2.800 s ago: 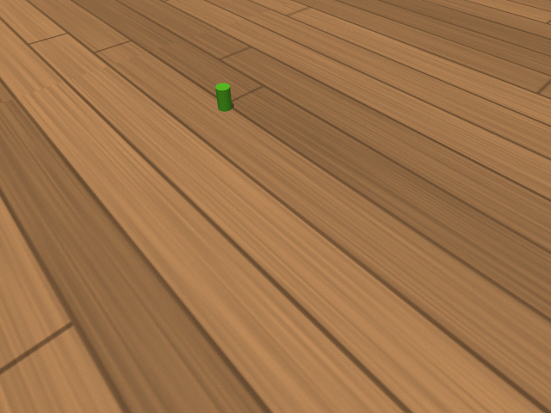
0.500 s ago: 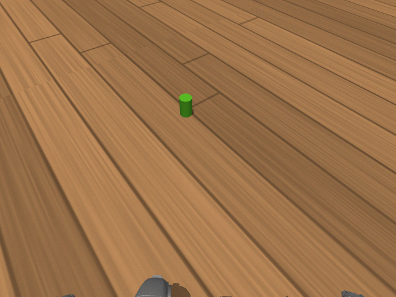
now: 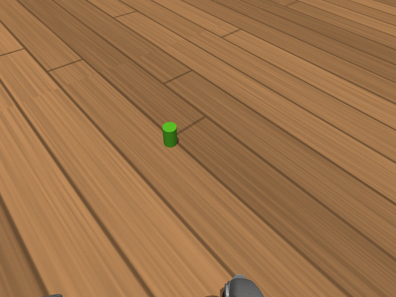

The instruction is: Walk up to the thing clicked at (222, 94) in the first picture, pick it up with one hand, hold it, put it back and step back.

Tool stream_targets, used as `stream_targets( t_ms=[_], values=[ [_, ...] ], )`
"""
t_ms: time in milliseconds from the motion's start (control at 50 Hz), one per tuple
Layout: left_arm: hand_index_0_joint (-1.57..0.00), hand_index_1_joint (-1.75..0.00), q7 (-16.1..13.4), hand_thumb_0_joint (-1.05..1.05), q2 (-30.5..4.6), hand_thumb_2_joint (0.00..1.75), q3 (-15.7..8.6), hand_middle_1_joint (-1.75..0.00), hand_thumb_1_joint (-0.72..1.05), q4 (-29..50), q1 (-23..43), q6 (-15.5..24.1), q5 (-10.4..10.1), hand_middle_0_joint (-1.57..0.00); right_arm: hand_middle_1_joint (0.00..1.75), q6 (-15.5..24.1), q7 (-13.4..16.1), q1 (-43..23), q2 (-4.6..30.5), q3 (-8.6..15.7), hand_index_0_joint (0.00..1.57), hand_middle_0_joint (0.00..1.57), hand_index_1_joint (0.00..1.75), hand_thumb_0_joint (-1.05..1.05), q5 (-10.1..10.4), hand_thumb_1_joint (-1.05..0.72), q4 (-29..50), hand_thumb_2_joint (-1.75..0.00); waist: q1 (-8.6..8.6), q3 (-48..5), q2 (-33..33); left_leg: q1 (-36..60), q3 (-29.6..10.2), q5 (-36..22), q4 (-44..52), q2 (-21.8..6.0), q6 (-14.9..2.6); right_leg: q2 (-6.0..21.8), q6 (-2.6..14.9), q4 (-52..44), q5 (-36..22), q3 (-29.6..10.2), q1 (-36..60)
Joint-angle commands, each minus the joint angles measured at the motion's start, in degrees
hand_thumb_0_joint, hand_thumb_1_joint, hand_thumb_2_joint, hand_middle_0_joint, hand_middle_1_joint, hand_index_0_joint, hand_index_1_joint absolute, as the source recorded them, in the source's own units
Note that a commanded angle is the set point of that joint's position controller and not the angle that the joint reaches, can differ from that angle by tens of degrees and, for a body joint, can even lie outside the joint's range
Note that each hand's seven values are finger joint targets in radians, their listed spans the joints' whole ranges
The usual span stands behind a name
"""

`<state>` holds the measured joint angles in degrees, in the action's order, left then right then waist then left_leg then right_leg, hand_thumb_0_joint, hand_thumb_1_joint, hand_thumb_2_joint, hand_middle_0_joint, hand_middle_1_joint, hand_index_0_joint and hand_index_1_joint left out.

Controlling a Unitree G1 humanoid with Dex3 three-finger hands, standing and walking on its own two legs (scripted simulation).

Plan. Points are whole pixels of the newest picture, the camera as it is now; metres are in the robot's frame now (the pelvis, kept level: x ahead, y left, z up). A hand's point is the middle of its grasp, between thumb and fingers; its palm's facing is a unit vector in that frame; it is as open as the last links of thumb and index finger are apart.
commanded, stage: walk up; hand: left
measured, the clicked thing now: (169, 134) +1.16 +0.14 -0.70
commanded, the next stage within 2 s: none
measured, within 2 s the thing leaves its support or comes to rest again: neither
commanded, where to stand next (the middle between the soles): +0.84 -0.07 m, yaw +3 degrees
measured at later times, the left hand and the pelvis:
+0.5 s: hand (99, 250) +0.25 +0.23 -0.13, palm faces +0.02 -0.93 -0.37, open 7.4 cm; pelvis +0.22 -0.05 +0.00, yaw +2 degrees
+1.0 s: hand (119, 172) +0.48 +0.23 -0.14, palm faces -0.05 -0.93 -0.36, open 7.4 cm; pelvis +0.41 -0.06 -0.01, yaw +0 degrees
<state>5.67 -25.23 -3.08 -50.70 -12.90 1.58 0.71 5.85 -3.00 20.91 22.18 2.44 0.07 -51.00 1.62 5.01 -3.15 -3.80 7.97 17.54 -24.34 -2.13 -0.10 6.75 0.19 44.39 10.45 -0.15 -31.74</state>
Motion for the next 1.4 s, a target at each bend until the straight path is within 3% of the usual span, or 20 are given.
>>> stream_targets(
  t_ms=[0,60,100,140,160,260,400,500,560,580,620,740,840,1000,1020,1060,1080,1160,1200,1380],
  values=[
    [-0.2,-0.3,0.0,0.0,-7.9,0.9,-2.7,-0.3,0.9,5.6,5.0,2.2,0.1,-0.2,0.3,1.3,1.4,-2.9,16.8,5.3,0.2,0.2,0.3,0.0,-0.1,-0.9,5.2,-0.9,-0.08,-2.8,9.6,-2.9,-5.9,-17.9,6.7,-11.2,-9.4,-2.2,1.25,-9.7,-5.8,3.5,6.9],
    [-0.2,-0.3,-0.6,0.0,-8.8,0.9,-3.7,-0.3,0.9,3.8,0.7,2.3,0.2,-0.2,0.3,0.6,2.0,-3.8,17.6,5.7,0.2,0.2,0.3,0.0,0.0,-0.9,5.9,-0.9,-3.24,-5.6,7.9,-4.7,-6.9,-19.6,-1.6,-13.0,-8.15,-3.6,2.6,-11.8,-3.5,4.7,17.4],
    [-0.2,-0.3,-1.7,0.0,-13.5,0.9,-6.0,-0.3,0.9,0.9,-9.5,3.3,0.4,-0.2,0.3,0.4,2.1,0.9,12.2,3.6,0.2,0.2,0.3,0.0,-0.2,-0.9,5.8,-0.9,-7.68,-12.2,-5.2,-14.3,-1.9,-16.7,-26.3,-6.1,-4.88,-2.3,4.55,-15.8,5.6,-1.2,35.5],
    [-0.2,-0.3,-2.6,0.0,-19.6,0.9,-7.0,-0.3,0.9,2.3,-11.0,3.5,0.0,-0.2,0.3,-0.3,2.0,2.4,13.2,3.1,0.2,0.2,0.3,0.0,0.3,-0.9,5.8,-0.9,-7.89,-10.3,-11.2,-33.9,-4.8,12.4,-44.6,2.2,-1.95,17.8,13.52,-30.5,20.7,-37.6,41.2],
    [-0.2,-0.3,-2.8,0.0,-19.2,0.9,-6.8,-0.3,0.9,2.6,-8.5,3.3,-1.0,-0.2,0.3,-0.5,2.4,-0.4,16.1,3.8,0.2,0.2,0.3,0.0,-0.2,-0.9,5.2,-0.9,-7.63,-6.8,-7.1,-34.1,-8.3,11.1,-47.7,-1.1,-1.77,18.3,15.76,-30.8,20.1,-37.9,35.6],
    [-0.2,-0.3,-3.4,0.0,-12.5,0.9,-4.5,-0.3,0.9,4.4,-0.9,4.1,-0.7,-0.2,0.3,-1.4,1.0,1.6,13.1,3.6,0.2,0.2,0.3,0.0,0.2,-0.9,2.0,-0.9,-1.66,-0.7,-4.8,-24.6,-11.1,0.2,-38.7,-3.6,-1.86,7.2,10.66,-29.9,1.9,-10.2,17.8],
    [-0.2,-0.3,-2.9,0.0,-13.7,0.9,-5.0,-0.3,0.9,6.8,-2.5,4.9,0.2,-0.2,0.3,-1.7,-0.9,-6.8,12.6,4.2,0.2,0.2,0.3,0.0,-1.1,-0.9,4.5,-0.9,-4.08,1.4,-3.9,-27.5,-8.2,-6.0,-20.0,-5.3,1.11,8.3,12.41,-34.4,14.7,-6.7,17.7],
    [-0.2,-0.3,-2.6,0.0,-13.8,0.9,-4.6,-0.3,0.9,6.7,-3.6,4.2,0.1,-0.2,0.3,-0.4,-1.0,-9.2,11.4,4.0,0.2,0.2,0.3,0.0,-1.1,-0.9,5.0,-0.9,-4.29,-1.8,-3.0,-19.4,-5.2,-9.6,-9.2,-3.5,-0.09,7.4,11.22,-27.4,4.2,-2.9,21.1],
    [-0.2,-0.3,-2.8,0.0,-11.8,0.9,-3.4,-0.3,0.9,6.9,-4.9,3.5,0.1,-0.2,0.3,0.4,0.2,-0.6,13.7,5.2,0.2,0.2,0.3,0.0,-1.5,-0.9,2.2,-0.9,0.57,-7.5,5.0,-1.5,-2.4,-7.9,-4.6,0.7,-1.92,3.5,8.29,-10.8,-7.4,2.1,16.2],
    [-0.2,-0.3,-3.1,0.0,-8.9,0.9,-2.3,-0.3,0.9,7.1,-6.8,3.3,-0.3,-0.2,0.3,0.7,0.9,5.8,16.6,6.2,0.2,0.2,0.3,0.0,-2.2,-0.9,0.8,-0.9,3.41,-11.5,12.9,7.4,-8.9,-0.6,-1.7,-3.3,-4.48,-0.2,6.24,3.9,-6.9,5.2,10.6],
    [-0.2,-0.3,-3.9,0.0,-10.3,0.9,-2.6,-0.3,0.9,6.3,-10.0,2.3,-0.8,-0.2,0.3,0.7,1.9,6.2,22.6,7.6,0.2,0.2,0.3,0.0,-1.2,-0.9,3.7,-0.9,3.27,-13.3,14.9,15.0,-46.4,11.5,8.4,-24.1,-14.83,-8.0,2.81,21.5,22.3,0.8,-8.2],
    [-0.2,-0.3,-3.1,0.0,-10.2,0.9,-2.9,-0.3,0.9,2.9,-8.8,1.7,-0.9,-0.2,0.3,1.0,2.1,-1.3,16.3,4.8,0.2,0.2,0.3,0.0,0.5,-0.9,4.7,-0.9,-1.37,-2.0,10.0,-7.2,-16.6,-11.8,7.8,-14.2,-10.86,-1.4,1.35,16.9,9.2,-4.1,1.3],
    [-0.2,-0.3,-1.0,0.0,-9.6,0.9,-3.3,-0.3,0.9,3.7,-5.1,1.1,0.0,-0.2,0.3,1.2,1.5,-4.5,18.5,5.4,0.2,0.2,0.3,0.0,-0.3,-0.9,6.9,-0.9,-1.2,1.2,14.1,-11.6,-13.5,7.8,12.8,-14.2,-12.83,0.8,-0.66,3.5,3.8,-0.2,1.9],
    [-0.2,-0.3,-1.0,0.0,-10.9,0.9,-4.7,-0.3,0.9,1.1,-6.5,2.7,0.5,-0.2,0.3,-0.2,1.2,-6.8,17.0,5.0,0.2,0.2,0.3,0.0,-0.7,-0.9,7.1,-0.9,-4.73,-2.2,6.6,-19.1,-9.5,11.5,0.0,-11.3,-9.11,-3.3,0.88,-9.7,1.8,4.2,22.6],
    [-0.2,-0.3,-1.6,0.0,-12.5,0.9,-5.7,-0.3,0.9,-0.1,-10.5,3.2,0.6,-0.2,0.3,-0.4,1.3,-4.3,14.5,4.1,0.2,0.2,0.3,0.0,-1.1,-0.9,6.6,-0.9,-6.3,-5.1,0.6,-21.7,-7.1,7.9,-10.9,-8.6,-7.63,-3.9,1.44,-11.8,6.2,2.2,30.2],
    [-0.2,-0.3,-3.2,0.0,-19.0,0.9,-6.9,-0.3,0.9,1.3,-14.3,4.6,0.8,-0.2,0.3,-0.8,1.3,-0.7,8.3,1.6,0.2,0.2,0.3,0.0,-0.5,-0.9,7.4,-0.9,-7.25,-4.1,-17.4,-37.0,-4.9,12.1,-40.4,3.8,-2.36,14.0,7.12,-31.0,23.8,-31.6,34.3],
    [-0.2,-0.3,-3.4,0.0,-19.6,0.9,-6.5,-0.3,0.9,1.5,-13.0,4.4,0.0,-0.2,0.3,-1.3,2.0,-3.4,14.0,3.2,0.2,0.2,0.3,0.0,-0.7,-0.9,6.6,-0.9,-7.94,-2.3,-10.5,-37.5,-9.2,11.0,-43.7,1.9,-1.66,17.4,10.68,-33.2,21.0,-36.7,31.2],
    [-0.2,-0.3,-4.4,0.0,-13.9,0.9,-4.7,-0.3,0.9,3.0,-5.4,4.3,-1.4,-0.2,0.3,-2.0,1.7,0.7,13.6,3.3,0.2,0.2,0.3,0.0,1.3,-0.9,1.9,-0.9,-1.97,-1.5,-7.7,-29.8,-13.9,0.0,-38.6,-1.6,-1.61,7.8,4.42,-29.0,-3.7,-12.9,25.0],
    [-0.2,-0.3,-4.6,0.0,-12.9,0.9,-4.3,-0.3,0.9,3.6,-5.6,4.7,-1.0,-0.2,0.3,-2.7,1.1,1.1,12.9,3.4,0.2,0.2,0.3,0.0,0.9,-0.9,1.5,-0.9,-1.84,-3.0,-8.3,-27.4,-12.6,-2.6,-37.0,-0.1,-1.22,6.2,6.42,-28.3,-10.5,-7.7,24.2],
    [-0.2,-0.3,-4.8,0.0,-13.0,0.9,-4.9,-0.3,0.9,5.8,-8.8,4.8,0.1,-0.2,0.3,-2.8,-0.6,-9.9,11.1,3.7,0.2,0.2,0.3,0.0,-1.0,-0.9,5.8,-0.9,-5.56,0.3,-3.0,-29.9,-11.8,-6.6,-16.6,-2.1,-0.2,9.8,10.65,-28.9,-3.4,-3.7,28.4]
  ],
)
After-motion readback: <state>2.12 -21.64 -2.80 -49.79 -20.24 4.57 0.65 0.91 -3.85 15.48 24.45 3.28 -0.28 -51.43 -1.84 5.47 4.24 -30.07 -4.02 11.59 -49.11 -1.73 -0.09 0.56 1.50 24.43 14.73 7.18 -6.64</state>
